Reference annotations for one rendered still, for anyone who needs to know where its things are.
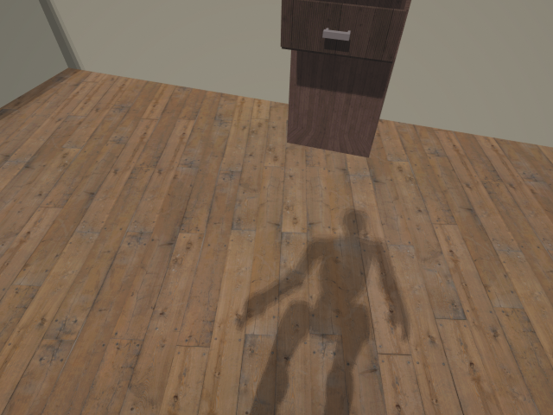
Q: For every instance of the cabinet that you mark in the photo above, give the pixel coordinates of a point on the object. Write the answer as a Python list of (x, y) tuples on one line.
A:
[(335, 102)]

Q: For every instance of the handle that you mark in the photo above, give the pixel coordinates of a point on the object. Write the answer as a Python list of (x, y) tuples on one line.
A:
[(338, 35)]

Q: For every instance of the drawer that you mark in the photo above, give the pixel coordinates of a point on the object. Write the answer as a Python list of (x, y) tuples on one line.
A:
[(375, 31)]

